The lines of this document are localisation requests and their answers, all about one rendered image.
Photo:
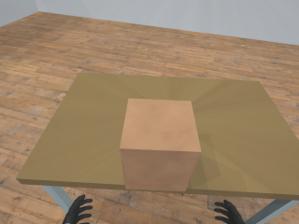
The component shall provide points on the robot left hand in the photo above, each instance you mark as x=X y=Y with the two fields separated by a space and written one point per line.
x=72 y=216

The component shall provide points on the table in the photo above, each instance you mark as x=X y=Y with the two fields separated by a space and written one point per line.
x=247 y=148

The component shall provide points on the robot right hand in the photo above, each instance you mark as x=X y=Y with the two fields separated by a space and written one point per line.
x=233 y=215

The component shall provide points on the carton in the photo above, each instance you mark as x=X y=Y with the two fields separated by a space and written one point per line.
x=159 y=144

